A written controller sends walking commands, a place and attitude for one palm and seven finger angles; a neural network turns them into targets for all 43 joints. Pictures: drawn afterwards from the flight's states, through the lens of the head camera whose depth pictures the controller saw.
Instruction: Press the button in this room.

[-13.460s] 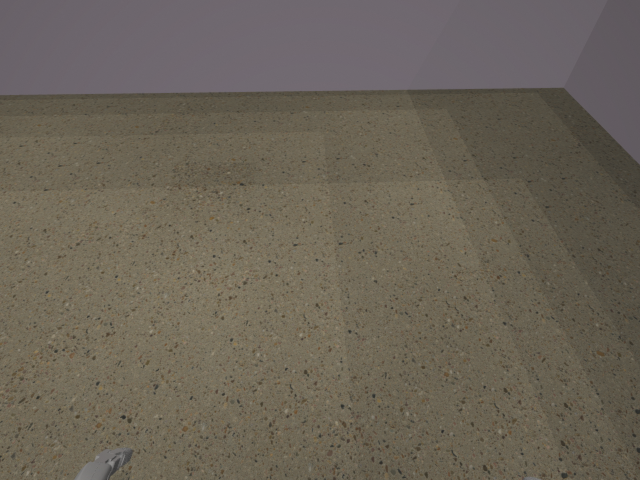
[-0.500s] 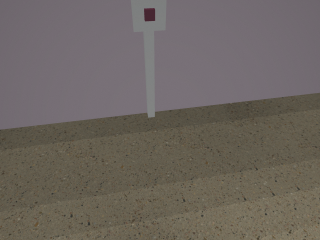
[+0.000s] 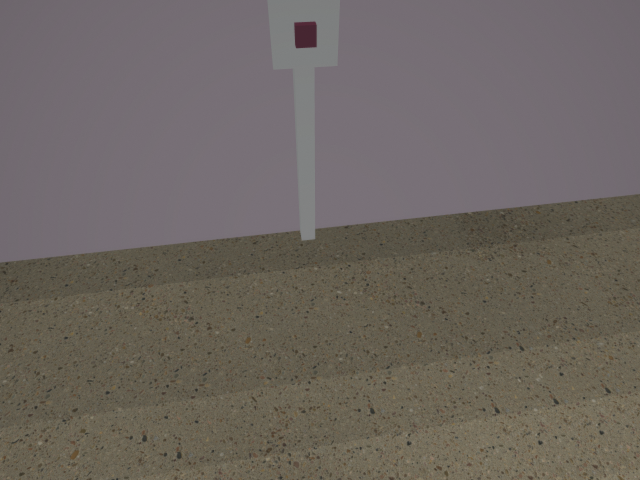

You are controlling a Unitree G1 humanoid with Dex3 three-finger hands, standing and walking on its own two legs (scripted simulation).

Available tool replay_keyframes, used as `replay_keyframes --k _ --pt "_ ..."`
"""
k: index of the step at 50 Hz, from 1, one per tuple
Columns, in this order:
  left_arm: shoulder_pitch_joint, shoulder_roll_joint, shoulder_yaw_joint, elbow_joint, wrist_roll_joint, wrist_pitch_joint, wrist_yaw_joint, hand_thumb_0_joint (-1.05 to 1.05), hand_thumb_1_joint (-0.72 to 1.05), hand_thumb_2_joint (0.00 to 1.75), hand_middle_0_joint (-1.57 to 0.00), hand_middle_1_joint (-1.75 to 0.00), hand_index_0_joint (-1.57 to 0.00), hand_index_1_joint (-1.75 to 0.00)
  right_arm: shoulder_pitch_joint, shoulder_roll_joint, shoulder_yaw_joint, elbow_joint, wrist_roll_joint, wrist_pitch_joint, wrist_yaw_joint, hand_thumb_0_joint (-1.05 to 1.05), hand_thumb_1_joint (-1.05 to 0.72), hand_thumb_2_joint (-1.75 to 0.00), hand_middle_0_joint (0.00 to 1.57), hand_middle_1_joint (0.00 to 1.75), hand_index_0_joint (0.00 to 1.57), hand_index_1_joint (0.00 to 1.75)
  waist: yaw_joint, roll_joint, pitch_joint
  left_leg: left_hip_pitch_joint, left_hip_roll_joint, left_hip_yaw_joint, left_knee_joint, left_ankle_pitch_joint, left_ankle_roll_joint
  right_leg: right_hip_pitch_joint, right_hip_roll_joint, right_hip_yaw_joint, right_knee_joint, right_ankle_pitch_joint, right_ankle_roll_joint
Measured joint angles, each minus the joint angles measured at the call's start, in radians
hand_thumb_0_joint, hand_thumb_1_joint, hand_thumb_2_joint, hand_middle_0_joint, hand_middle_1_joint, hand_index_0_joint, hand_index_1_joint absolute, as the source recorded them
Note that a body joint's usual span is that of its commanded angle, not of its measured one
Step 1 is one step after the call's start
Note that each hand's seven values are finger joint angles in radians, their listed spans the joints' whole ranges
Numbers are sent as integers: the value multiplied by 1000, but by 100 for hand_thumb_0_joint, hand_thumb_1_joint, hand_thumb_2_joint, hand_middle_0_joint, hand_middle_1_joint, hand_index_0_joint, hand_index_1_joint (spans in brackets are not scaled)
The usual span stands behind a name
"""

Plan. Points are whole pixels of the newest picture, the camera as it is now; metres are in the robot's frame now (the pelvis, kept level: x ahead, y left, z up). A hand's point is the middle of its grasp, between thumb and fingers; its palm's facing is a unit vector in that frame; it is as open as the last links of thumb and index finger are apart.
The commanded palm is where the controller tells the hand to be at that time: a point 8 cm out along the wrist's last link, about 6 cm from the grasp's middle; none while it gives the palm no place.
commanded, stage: look at it before walking up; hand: left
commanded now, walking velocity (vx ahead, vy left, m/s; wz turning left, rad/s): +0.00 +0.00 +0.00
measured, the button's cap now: (305, 34) +1.15 +0.10 +0.09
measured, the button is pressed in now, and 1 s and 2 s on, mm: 0 0 0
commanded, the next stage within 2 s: walk to a spot facing it in 0.58 s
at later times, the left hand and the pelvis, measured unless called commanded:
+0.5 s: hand out of the picture -0.02 +0.16 -0.17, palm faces +0.03 -0.98 -0.19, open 7.4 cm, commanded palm none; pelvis +0.01 +0.00 +0.00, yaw +0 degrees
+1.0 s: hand out of the picture +0.01 +0.19 -0.19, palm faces -0.04 -0.98 -0.18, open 7.4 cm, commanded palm none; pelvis +0.01 +0.01 -0.01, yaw -5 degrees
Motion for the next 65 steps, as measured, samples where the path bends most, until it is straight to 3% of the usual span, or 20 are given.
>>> replay_keyframes --k 36,47,51,53,55,57,60,65 --pt "-29 44 5 -12 1 -4 -3 0 91 90 -19 -30 -20 -30 -28 -35 3 -6 0 -4 3 0 -91 -90 20 30 20 30 2 1 17 39 0 1 -15 -13 -5 48 3 3 -35 -2 -1" --pt "-47 50 46 -47 8 48 -25 0 91 90 -20 -30 -20 -30 -78 -55 -38 -75 -9 37 -2 0 -91 -90 20 30 20 30 6 13 58 -52 56 51 152 -102 -12 -54 36 64 91 -40 -6" --pt "-47 65 62 -66 13 47 -35 0 91 90 -20 -30 -20 -30 -73 -68 -48 -100 -11 36 7 0 -91 -90 20 30 20 30 17 7 52 -84 42 26 233 -223 -27 -73 43 90 116 -55 2" --pt "-41 77 70 -72 13 42 -40 0 91 90 -20 -30 -20 -30 -72 -71 -49 -111 -10 26 10 0 -91 -90 20 30 20 30 24 -10 46 -72 25 30 225 -204 -18 -79 39 116 132 -65 13" --pt "-32 92 78 -73 10 47 -47 0 91 90 -20 -30 -20 -30 -67 -71 -48 -128 -13 0 11 0 -91 -90 20 30 20 30 24 -33 35 -49 15 68 196 -147 26 -114 30 145 215 -105 14" --pt "-39 98 82 -71 15 61 -54 0 91 90 -20 -30 -20 -30 -56 -77 -47 -146 -16 -26 9 0 -91 -90 20 30 20 30 18 -23 26 -23 28 102 185 -176 47 -202 27 124 432 -168 16" --pt "-67 115 93 -88 24 70 -68 1 91 90 -19 -30 -20 -30 -25 -75 -43 -154 -16 -41 4 0 -91 -90 20 30 20 30 6 -10 19 39 39 144 114 -175 45 -327 -9 87 672 -106 30" --pt "-133 150 112 -150 29 66 -72 1 91 90 -19 -29 -19 -30 41 -41 -29 -129 -13 -54 2 0 -91 -90 20 30 20 30 5 -18 25 132 42 203 7 -158 29 -493 -63 89 843 68 56"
